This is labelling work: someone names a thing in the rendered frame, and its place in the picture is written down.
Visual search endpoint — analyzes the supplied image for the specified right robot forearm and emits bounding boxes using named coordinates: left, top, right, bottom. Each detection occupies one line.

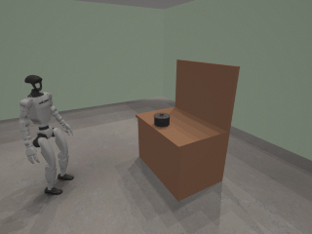
left=19, top=120, right=33, bottom=148

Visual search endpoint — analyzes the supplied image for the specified table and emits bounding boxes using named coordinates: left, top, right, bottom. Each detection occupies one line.
left=136, top=59, right=240, bottom=201

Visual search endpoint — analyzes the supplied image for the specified left robot hand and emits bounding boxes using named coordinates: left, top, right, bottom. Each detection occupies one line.
left=62, top=123, right=74, bottom=136

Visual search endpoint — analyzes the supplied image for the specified left robot forearm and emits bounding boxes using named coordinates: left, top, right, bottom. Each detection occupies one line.
left=52, top=110, right=66, bottom=126

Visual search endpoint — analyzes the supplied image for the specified pot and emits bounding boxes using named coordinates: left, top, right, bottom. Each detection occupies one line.
left=154, top=118, right=170, bottom=128

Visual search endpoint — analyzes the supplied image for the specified robot left thigh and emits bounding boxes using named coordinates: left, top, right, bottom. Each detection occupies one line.
left=52, top=128, right=68, bottom=160

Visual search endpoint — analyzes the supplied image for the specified humanoid robot torso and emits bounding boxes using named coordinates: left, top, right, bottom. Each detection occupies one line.
left=27, top=92, right=54, bottom=139

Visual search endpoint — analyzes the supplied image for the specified robot right upper arm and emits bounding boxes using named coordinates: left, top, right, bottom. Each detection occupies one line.
left=19, top=97, right=32, bottom=127

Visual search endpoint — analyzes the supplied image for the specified right robot hand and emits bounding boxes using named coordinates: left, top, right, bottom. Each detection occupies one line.
left=25, top=146, right=40, bottom=164

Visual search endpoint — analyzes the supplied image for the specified lid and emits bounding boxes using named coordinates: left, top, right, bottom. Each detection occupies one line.
left=153, top=112, right=171, bottom=120

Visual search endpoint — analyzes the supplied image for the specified robot left upper arm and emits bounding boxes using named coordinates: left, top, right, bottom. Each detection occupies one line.
left=43, top=92, right=57, bottom=113

